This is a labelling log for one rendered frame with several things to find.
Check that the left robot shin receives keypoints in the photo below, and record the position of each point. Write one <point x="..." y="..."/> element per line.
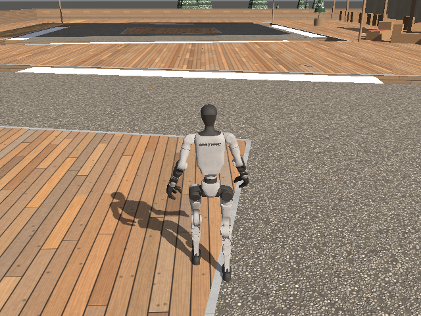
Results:
<point x="196" y="235"/>

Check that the robot right hand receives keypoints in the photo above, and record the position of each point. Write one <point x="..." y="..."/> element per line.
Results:
<point x="239" y="178"/>

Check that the robot right foot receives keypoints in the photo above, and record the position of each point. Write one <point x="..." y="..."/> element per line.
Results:
<point x="226" y="275"/>

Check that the left robot upper arm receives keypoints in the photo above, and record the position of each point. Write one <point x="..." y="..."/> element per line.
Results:
<point x="184" y="152"/>

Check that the right robot forearm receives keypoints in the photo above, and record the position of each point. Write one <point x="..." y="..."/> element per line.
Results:
<point x="242" y="170"/>

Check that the left robot forearm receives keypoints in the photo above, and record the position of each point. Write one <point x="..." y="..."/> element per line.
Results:
<point x="175" y="176"/>

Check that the right robot upper arm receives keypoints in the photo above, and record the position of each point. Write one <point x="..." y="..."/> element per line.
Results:
<point x="234" y="148"/>

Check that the robot left hand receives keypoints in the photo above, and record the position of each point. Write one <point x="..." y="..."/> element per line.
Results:
<point x="169" y="191"/>

